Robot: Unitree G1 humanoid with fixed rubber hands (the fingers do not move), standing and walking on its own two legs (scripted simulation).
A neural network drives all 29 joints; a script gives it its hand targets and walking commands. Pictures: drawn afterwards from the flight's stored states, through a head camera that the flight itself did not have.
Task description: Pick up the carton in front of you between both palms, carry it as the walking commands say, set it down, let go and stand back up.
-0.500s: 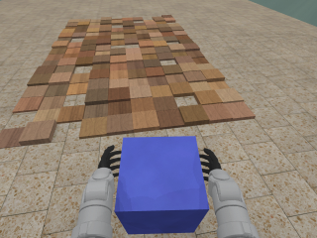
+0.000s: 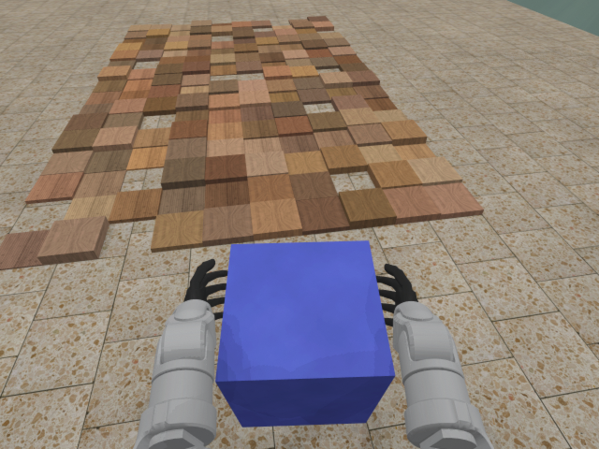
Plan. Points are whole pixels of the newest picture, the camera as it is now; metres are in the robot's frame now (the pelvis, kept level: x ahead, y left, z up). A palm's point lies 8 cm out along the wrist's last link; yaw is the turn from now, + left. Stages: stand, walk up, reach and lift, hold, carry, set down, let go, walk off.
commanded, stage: reach and lift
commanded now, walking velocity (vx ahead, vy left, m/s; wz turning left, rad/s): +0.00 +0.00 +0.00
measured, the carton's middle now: (302, 338) +0.30 +0.00 -0.05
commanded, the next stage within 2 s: hold in 0.44 s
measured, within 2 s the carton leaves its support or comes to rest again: neither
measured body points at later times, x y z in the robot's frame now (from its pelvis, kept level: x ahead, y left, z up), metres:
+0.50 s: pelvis +0.01 +0.00 +0.00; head -0.03 +0.00 +0.45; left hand +0.32 +0.15 +0.04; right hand +0.31 -0.15 +0.03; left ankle +0.01 +0.13 -0.74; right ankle +0.03 -0.12 -0.74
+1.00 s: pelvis +0.00 +0.00 +0.00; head -0.06 +0.00 +0.45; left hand +0.31 +0.15 +0.06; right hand +0.31 -0.15 +0.05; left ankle +0.01 +0.13 -0.74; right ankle +0.03 -0.12 -0.74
